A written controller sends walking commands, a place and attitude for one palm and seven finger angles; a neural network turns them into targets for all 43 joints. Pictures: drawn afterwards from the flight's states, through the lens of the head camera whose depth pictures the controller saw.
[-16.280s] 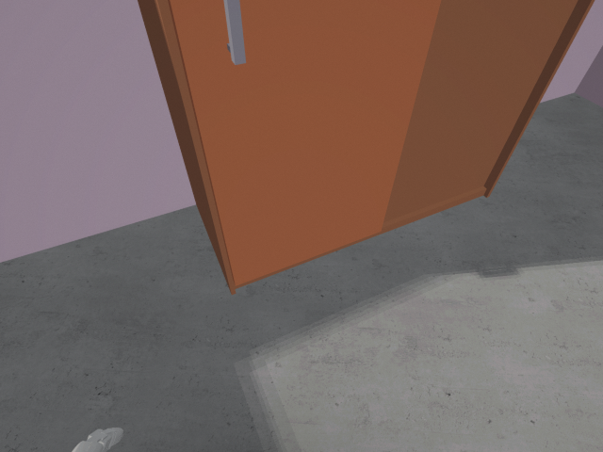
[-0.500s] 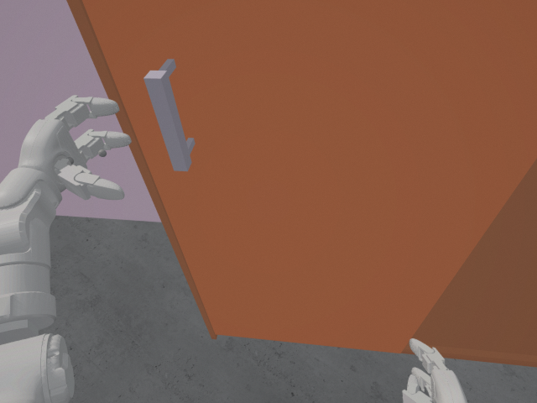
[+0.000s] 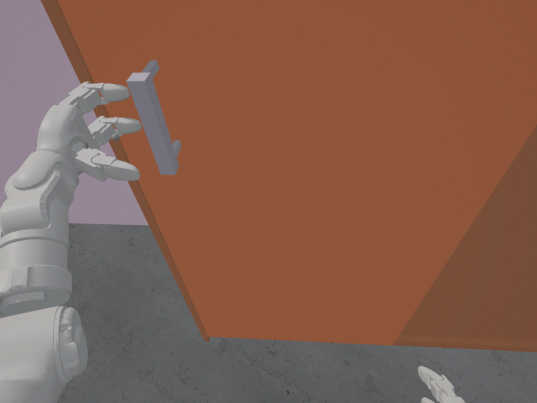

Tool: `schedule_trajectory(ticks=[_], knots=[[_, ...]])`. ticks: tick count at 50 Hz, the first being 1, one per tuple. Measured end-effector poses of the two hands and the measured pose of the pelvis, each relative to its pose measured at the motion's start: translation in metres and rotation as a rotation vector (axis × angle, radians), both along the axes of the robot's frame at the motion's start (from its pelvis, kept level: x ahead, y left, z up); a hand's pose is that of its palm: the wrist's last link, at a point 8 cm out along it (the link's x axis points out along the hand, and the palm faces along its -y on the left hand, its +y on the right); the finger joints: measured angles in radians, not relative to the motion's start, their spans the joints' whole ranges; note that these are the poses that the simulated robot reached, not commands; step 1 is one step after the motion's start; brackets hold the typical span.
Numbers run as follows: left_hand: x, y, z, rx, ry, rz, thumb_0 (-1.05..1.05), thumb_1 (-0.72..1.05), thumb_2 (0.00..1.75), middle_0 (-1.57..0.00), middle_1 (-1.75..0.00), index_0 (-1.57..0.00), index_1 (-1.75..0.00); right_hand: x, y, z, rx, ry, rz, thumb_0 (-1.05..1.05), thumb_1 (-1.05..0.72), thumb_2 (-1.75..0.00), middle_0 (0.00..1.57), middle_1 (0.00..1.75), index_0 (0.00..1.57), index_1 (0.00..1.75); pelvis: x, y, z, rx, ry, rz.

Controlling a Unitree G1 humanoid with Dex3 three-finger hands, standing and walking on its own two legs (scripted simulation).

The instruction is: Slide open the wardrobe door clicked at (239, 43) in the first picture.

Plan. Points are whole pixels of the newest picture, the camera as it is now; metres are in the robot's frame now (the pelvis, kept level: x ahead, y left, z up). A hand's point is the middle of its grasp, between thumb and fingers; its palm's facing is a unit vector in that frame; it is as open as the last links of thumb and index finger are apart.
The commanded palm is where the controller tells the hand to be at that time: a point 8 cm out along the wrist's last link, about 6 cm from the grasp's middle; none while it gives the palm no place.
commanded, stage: move the hooked fingers beside the handle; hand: left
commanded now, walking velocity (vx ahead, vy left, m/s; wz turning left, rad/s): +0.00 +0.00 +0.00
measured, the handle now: (160, 120) +0.46 +0.17 +0.22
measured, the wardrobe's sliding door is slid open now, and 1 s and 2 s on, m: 0.00 0.00 0.00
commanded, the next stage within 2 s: none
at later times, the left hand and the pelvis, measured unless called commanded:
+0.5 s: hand (120, 147) +0.40 +0.22 +0.21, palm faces +0.01 -1.00 -0.03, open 14.0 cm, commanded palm +0.37 +0.27 +0.22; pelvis +0.00 +0.00 +0.00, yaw +1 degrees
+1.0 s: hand (113, 145) +0.39 +0.22 +0.23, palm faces +0.01 -1.00 -0.04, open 14.0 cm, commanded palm +0.36 +0.28 +0.22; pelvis +0.00 -0.01 +0.00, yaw +1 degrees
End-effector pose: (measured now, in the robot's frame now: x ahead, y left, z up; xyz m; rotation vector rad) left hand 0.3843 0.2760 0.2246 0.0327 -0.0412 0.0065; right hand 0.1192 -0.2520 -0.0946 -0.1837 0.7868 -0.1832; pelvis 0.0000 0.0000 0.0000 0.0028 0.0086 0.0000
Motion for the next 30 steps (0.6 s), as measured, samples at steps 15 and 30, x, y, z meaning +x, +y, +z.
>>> schedule_trajectory(ticks=[15,30], knots=[[-0.018,0.011,0.002,0.008,-0.027,0.013,-0.01,-0.5,0.3,-0.3,-1.2,-0.3,-1.2,0.012,-0.001,0.004,-0.004,-0.021,0.021,0.01,-0.9,-0.9,0.2,0.3,0.21,0.3,0.001,-0.002,0.0,-0.001,-0.012,0.006],[-0.005,-0.006,0.001,0.0,-0.018,0.022,-0.01,-0.5,0.3,-0.31,-1.2,-0.31,-1.2,0.021,0.005,0.008,0.015,-0.06,0.029,0.01,-0.9,-0.9,0.2,0.3,0.21,0.3,-0.002,-0.005,0.0,0.001,-0.009,0.002]])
